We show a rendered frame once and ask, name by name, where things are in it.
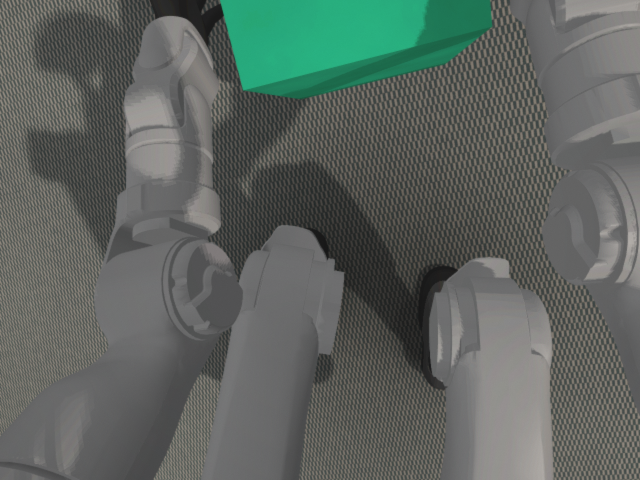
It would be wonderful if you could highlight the robot left foot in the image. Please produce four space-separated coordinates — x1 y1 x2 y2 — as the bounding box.
305 228 328 260

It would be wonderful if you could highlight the right robot forearm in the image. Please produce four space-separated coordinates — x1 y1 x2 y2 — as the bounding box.
510 0 640 170

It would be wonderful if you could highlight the left robot forearm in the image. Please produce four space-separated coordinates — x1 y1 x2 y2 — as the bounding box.
100 16 221 272

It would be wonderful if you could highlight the left robot upper arm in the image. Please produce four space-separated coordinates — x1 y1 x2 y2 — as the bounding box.
0 237 243 480

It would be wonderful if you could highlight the carton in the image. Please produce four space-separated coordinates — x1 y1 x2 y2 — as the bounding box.
220 0 492 99

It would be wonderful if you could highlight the right robot upper arm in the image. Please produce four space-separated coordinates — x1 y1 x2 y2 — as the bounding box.
542 155 640 416

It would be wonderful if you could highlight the robot left hand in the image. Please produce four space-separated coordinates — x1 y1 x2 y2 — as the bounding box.
150 0 224 47

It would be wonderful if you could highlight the left robot thigh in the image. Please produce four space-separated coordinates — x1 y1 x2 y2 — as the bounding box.
201 243 344 480

